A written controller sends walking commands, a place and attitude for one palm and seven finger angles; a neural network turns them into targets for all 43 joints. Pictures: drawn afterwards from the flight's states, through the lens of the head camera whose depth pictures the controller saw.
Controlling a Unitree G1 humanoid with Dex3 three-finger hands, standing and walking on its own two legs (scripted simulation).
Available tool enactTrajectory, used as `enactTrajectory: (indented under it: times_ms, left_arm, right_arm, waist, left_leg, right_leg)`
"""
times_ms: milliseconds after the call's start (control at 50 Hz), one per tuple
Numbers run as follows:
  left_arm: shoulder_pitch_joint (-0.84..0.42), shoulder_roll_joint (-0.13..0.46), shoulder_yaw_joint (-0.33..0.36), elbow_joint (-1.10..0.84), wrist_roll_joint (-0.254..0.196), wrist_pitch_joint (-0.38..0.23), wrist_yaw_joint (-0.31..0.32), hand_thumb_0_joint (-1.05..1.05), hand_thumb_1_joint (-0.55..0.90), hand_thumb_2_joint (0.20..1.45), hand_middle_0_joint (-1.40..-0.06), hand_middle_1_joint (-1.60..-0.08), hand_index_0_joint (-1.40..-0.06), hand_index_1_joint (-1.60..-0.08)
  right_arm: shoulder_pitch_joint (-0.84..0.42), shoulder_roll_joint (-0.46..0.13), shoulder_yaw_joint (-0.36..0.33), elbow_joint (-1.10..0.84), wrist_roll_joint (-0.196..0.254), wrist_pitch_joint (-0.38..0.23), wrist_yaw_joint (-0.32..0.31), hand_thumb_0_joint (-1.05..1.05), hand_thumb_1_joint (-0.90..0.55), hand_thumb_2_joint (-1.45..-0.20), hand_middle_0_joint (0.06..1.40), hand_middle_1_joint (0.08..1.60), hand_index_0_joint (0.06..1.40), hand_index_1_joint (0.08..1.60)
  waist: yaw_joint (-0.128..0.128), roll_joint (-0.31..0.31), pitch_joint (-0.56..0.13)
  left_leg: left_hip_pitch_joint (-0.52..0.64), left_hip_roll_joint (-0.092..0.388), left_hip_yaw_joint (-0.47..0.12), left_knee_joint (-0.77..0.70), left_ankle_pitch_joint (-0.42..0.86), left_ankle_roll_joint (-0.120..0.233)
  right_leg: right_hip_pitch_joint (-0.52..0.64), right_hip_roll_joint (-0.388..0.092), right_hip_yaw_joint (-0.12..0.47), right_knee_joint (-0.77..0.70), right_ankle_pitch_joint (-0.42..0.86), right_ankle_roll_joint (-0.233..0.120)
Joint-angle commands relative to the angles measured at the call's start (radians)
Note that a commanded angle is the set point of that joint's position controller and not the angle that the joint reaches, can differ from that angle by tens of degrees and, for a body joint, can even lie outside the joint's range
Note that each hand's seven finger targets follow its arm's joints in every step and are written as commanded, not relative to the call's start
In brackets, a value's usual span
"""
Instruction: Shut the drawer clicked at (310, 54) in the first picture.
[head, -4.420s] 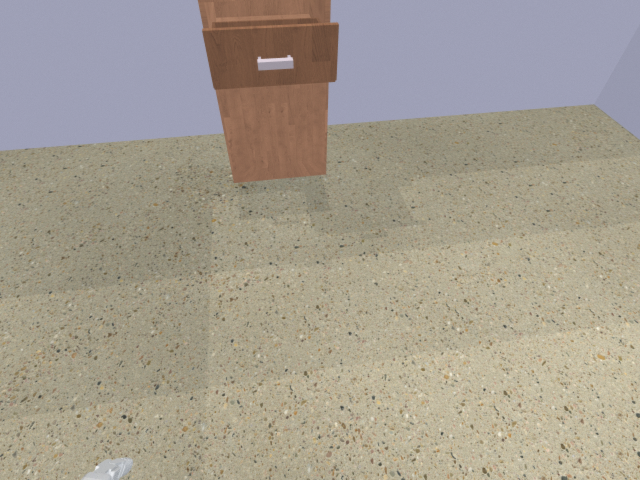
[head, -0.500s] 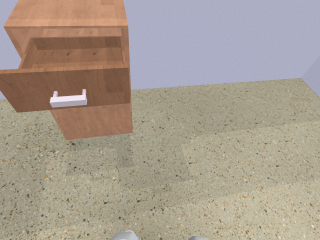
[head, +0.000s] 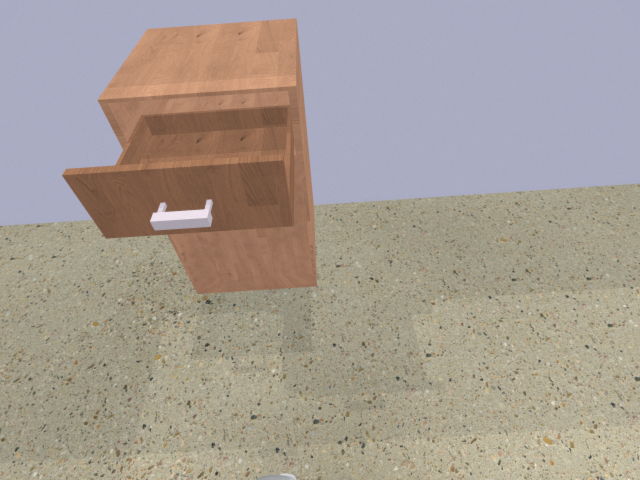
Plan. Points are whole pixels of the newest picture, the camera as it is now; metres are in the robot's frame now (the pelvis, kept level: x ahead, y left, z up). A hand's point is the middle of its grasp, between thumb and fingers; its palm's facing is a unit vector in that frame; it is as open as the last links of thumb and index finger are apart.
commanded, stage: take the last steps up to it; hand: left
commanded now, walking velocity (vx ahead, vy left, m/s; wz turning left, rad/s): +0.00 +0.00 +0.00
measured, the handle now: (183, 212) +0.60 +0.31 -0.05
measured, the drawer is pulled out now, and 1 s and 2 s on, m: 0.28 0.28 0.28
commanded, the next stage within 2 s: come to a stop and stand still in 1.10 s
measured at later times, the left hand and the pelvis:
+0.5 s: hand out of the picture -0.11 +0.22 -0.17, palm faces +0.23 -0.95 -0.19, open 7.4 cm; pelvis +0.02 +0.06 +0.00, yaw +5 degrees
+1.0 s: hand (186, 375) +0.32 +0.26 -0.17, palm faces +0.01 -0.98 -0.22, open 7.4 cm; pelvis +0.19 +0.07 -0.02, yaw +3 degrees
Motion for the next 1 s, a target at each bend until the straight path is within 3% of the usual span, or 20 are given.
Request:
enactTrajectory:
  times_ms: [0, 60, 160, 260, 340, 400, 420, 460, 480, 500, 540, 600, 680, 760, 840, 880, 920, 940, 960, 980]
  left_arm:
    - [-0.058, 0.163, 0.039, -0.083, -0.002, -0.031, 0.012, 0.0, 0.9, 0.9, -0.2, -0.3, -0.2, -0.3]
    - [0.075, 0.157, 0.04, -0.029, -0.004, -0.054, 0.005, 0.0, 0.9, 0.9, -0.2, -0.3, -0.2, -0.3]
    - [0.21, 0.161, 0.046, 0.04, 0.005, -0.072, -0.002, 0.0, 0.9, 0.9, -0.2, -0.3, -0.2, -0.3]
    - [0.261, 0.172, 0.044, 0.093, 0.016, -0.079, -0.012, 0.0, 0.9, 0.9, -0.2, -0.3, -0.2, -0.3]
    - [0.229, 0.187, 0.046, 0.114, 0.018, -0.072, -0.016, 0.0, 0.9, 0.9, -0.2, -0.3, -0.2, -0.3]
    - [0.186, 0.187, 0.048, 0.126, 0.008, -0.06, -0.019, 0.0, 0.9, 0.9, -0.2, -0.3, -0.2, -0.3]
    - [0.178, 0.16, 0.041, 0.129, 0.005, -0.055, -0.023, 0.0, 0.9, 0.9, -0.2, -0.3, -0.2, -0.3]
    - [0.147, 0.059, 0.019, 0.077, 0.004, -0.046, -0.029, 0.0, 0.9, 0.9, -0.2, -0.3, -0.2, -0.3]
    - [0.086, 0.074, 0.023, 0.053, 0.01, -0.048, -0.026, 0.0, 0.9, 0.9, -0.2, -0.3, -0.2, -0.3]
    - [0.087, 0.079, 0.029, 0.058, 0.014, -0.05, -0.031, 0.0, 0.9, 0.9, -0.2, -0.3, -0.2, -0.3]
    - [0.099, 0.073, 0.034, 0.103, 0.016, -0.046, -0.041, 0.0, 0.9, 0.9, -0.2, -0.3, -0.2, -0.3]
    - [0.164, 0.051, 0.035, 0.13, 0.013, -0.043, -0.044, 0.0, 0.9, 0.9, -0.2, -0.3, -0.2, -0.3]
    - [0.1, 0.061, 0.035, 0.102, 0.008, -0.037, -0.042, 0.0, 0.9, 0.9, -0.2, -0.3, -0.2, -0.3]
    - [-0.047, 0.067, 0.03, 0.046, 0.003, -0.036, -0.047, 0.0, 0.9, 0.9, -0.2, -0.3, -0.2, -0.3]
    - [-0.166, 0.05, 0.021, 0.003, -0.002, -0.043, -0.051, 0.0, 0.9, 0.9, -0.2, -0.3, -0.2, -0.3]
    - [-0.138, 0.054, 0.021, 0.005, -0.002, -0.049, -0.047, 0.0, 0.9, 0.9, -0.2, -0.3, -0.2, -0.3]
    - [0.022, 0.079, 0.03, 0.057, 0.001, -0.062, -0.041, 0.0, 0.9, 0.9, -0.2, -0.3, -0.2, -0.3]
    - [0.153, 0.113, 0.043, 0.097, 0.005, -0.072, -0.037, 0.0, 0.9, 0.9, -0.2, -0.3, -0.2, -0.3]
    - [0.267, 0.207, 0.064, 0.126, 0.011, -0.084, -0.024, 0.0, 0.9, 0.9, -0.2, -0.3, -0.2, -0.3]
    - [0.307, 0.267, 0.075, 0.137, -0.007, -0.083, -0.022, 0.0, 0.9, 0.9, -0.2, -0.3, -0.2, -0.3]
  right_arm:
    - [0.022, -0.072, -0.021, -0.042, -0.006, -0.014, 0.005, 0.0, -0.9, -0.9, 0.2, 0.3, 0.2, 0.3]
    - [0.015, -0.063, -0.015, -0.03, -0.008, -0.028, 0.011, 0.0, -0.9, -0.9, 0.2, 0.3, 0.2, 0.3]
    - [-0.076, -0.059, -0.007, -0.043, -0.014, -0.044, 0.02, 0.0, -0.9, -0.9, 0.2, 0.3, 0.2, 0.3]
    - [-0.13, -0.039, 0.007, -0.049, -0.006, -0.057, 0.027, 0.0, -0.9, -0.9, 0.2, 0.3, 0.2, 0.3]
    - [-0.11, -0.017, 0.019, -0.044, -0.001, -0.067, 0.031, 0.0, -0.9, -0.9, 0.2, 0.3, 0.2, 0.3]
    - [0.004, -0.017, 0.021, 0.001, 0.001, -0.084, 0.022, 0.0, -0.9, -0.9, 0.2, 0.3, 0.2, 0.3]
    - [0.07, -0.049, 0.017, 0.024, 0.003, -0.093, 0.011, 0.0, -0.9, -0.9, 0.2, 0.3, 0.2, 0.3]
    - [0.251, -0.217, -0.023, 0.058, -0.003, -0.099, -0.007, 0.0, -0.9, -0.9, 0.2, 0.3, 0.2, 0.3]
    - [0.249, -0.226, -0.022, 0.056, -0.005, -0.093, -0.014, 0.0, -0.9, -0.9, 0.2, 0.3, 0.2, 0.3]
    - [0.181, -0.184, -0.009, 0.042, -0.007, -0.095, -0.016, 0.0, -0.9, -0.9, 0.2, 0.3, 0.2, 0.3]
    - [0.102, -0.08, 0.022, 0.036, -0.002, -0.112, -0.024, 0.0, -0.9, -0.9, 0.2, 0.3, 0.2, 0.3]
    - [0.12, -0.027, 0.027, 0.038, 0.006, -0.143, -0.029, 0.0, -0.9, -0.9, 0.2, 0.3, 0.2, 0.3]
    - [0.174, -0.038, 0.037, 0.071, 0.007, -0.161, -0.038, 0.0, -0.9, -0.9, 0.2, 0.3, 0.2, 0.3]
    - [0.227, -0.045, 0.034, 0.106, -0.001, -0.16, -0.042, 0.0, -0.9, -0.9, 0.2, 0.3, 0.2, 0.3]
    - [0.271, -0.054, 0.034, 0.142, -0.01, -0.152, -0.045, 0.0, -0.9, -0.9, 0.2, 0.3, 0.2, 0.3]
    - [0.268, -0.065, 0.033, 0.15, -0.01, -0.148, -0.045, 0.0, -0.9, -0.9, 0.2, 0.3, 0.2, 0.3]
    - [0.247, -0.086, 0.029, 0.153, -0.002, -0.144, -0.044, 0.0, -0.9, -0.9, 0.2, 0.3, 0.2, 0.3]
    - [0.226, -0.088, 0.027, 0.146, 0.007, -0.145, -0.04, 0.0, -0.9, -0.9, 0.2, 0.3, 0.2, 0.3]
    - [0.253, -0.045, 0.03, 0.134, 0.018, -0.145, -0.028, 0.0, -0.9, -0.9, 0.2, 0.3, 0.2, 0.3]
    - [0.298, -0.009, 0.031, 0.119, 0.023, -0.144, -0.031, 0.0, -0.9, -0.9, 0.2, 0.3, 0.2, 0.3]
  waist:
    - [-0.023, -0.19, 0.067]
    - [0.027, -0.152, 0.014]
    - [0.087, -0.182, 0.034]
    - [0.104, -0.224, 0.038]
    - [0.082, -0.265, 0.058]
    - [0.02, -0.219, 0.043]
    - [-0.01, -0.127, 0.023]
    - [-0.085, 0.29, 0.01]
    - [-0.086, 0.191, 0.083]
    - [-0.052, 0.131, 0.104]
    - [-0.009, 0.096, 0.165]
    - [0.028, 0.04, 0.105]
    - [0.032, 0.035, 0.076]
    - [0.003, 0.051, 0.119]
    - [-0.025, 0.057, 0.147]
    - [-0.003, 0.048, 0.116]
    - [0.068, 0.022, 0.023]
    - [0.13, -0.012, -0.046]
    - [0.163, -0.201, -0.161]
    - [0.125, -0.305, -0.247]
  left_leg:
    - [-0.082, 0.064, -0.016, 0.366, 0.011, -0.026]
    - [-0.149, 0.079, 0.01, 0.339, 0.056, -0.047]
    - [-0.208, 0.13, 0.027, 0.237, 0.035, -0.051]
    - [-0.123, 0.13, 0.08, 0.047, -0.019, -0.036]
    - [0.044, 0.111, 0.123, -0.111, -0.023, -0.011]
    - [0.342, 0.071, 0.191, -0.329, 0.081, -0.005]
    - [0.473, 0.088, 0.169, -0.384, 0.062, -0.007]
    - [0.551, 0.441, -0.324, -0.636, -0.297, 0.103]
    - [0.454, 0.488, -0.37, -0.685, -0.332, 0.153]
    - [0.389, 0.461, -0.334, -0.689, -0.333, 0.163]
    - [0.294, 0.365, -0.172, -0.678, -0.108, 0.126]
    - [0.349, 0.303, -0.017, -0.639, 0.312, 0.112]
    - [0.451, 0.318, 0.022, -0.587, 0.676, 0.141]
    - [0.499, 0.339, 0.015, -0.58, 0.678, 0.171]
    - [0.506, 0.346, 0.042, -0.541, 0.733, 0.157]
    - [0.498, 0.341, 0.067, -0.467, 0.921, 0.146]
    - [0.454, 0.312, 0.103, -0.282, 1.028, 0.11]
    - [0.353, 0.271, 0.129, -0.119, 0.917, 0.081]
    - [0.122, 0.172, 0.173, 0.16, 0.517, 0.037]
    - [-0.012, 0.054, 0.147, 0.469, -0.199, 0.007]
  right_leg:
    - [-0.076, -0.257, 0.205, -0.32, 0.113, -0.09]
    - [0.125, -0.259, 0.178, -0.314, 0.133, -0.08]
    - [0.235, -0.317, 0.246, -0.367, -0.056, -0.099]
    - [0.219, -0.319, 0.226, -0.389, -0.083, -0.114]
    - [0.076, -0.301, 0.171, -0.401, -0.16, -0.103]
    - [-0.109, -0.23, 0.08, -0.314, -0.254, -0.059]
    - [-0.189, -0.19, 0.042, -0.219, -0.244, -0.033]
    - [-0.44, -0.026, -0.095, 0.286, -0.306, 0.042]
    - [-0.488, -0.054, 0.001, 0.413, -0.274, 0.022]
    - [-0.479, -0.085, 0.025, 0.48, -0.21, 0.009]
    - [-0.435, -0.109, 0.053, 0.553, -0.047, 0.014]
    - [-0.402, -0.092, 0.037, 0.571, 0.065, 0.037]
    - [-0.452, -0.08, 0.036, 0.542, 0.068, 0.044]
    - [-0.484, -0.083, 0.016, 0.396, 0.077, 0.035]
    - [-0.413, -0.066, -0.009, 0.213, 0.058, 0.005]
    - [-0.287, -0.017, -0.049, 0.129, 0.026, -0.021]
    - [-0.039, 0.036, -0.079, 0.04, 0.098, -0.041]
    - [0.167, 0.021, -0.052, -0.023, 0.195, -0.053]
    - [0.416, -0.19, 0.209, -0.05, 0.352, -0.132]
    - [0.481, -0.433, 0.533, -0.166, 0.585, -0.249]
